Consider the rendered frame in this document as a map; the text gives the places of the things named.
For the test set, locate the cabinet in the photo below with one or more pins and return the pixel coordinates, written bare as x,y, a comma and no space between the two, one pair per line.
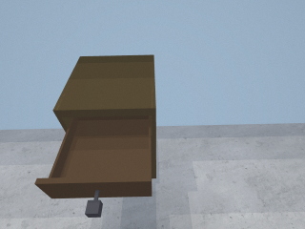
110,85

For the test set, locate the drawer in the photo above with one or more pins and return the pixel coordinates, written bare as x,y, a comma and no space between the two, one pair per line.
112,154

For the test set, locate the handle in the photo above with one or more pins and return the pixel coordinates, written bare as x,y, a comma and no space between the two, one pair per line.
94,206

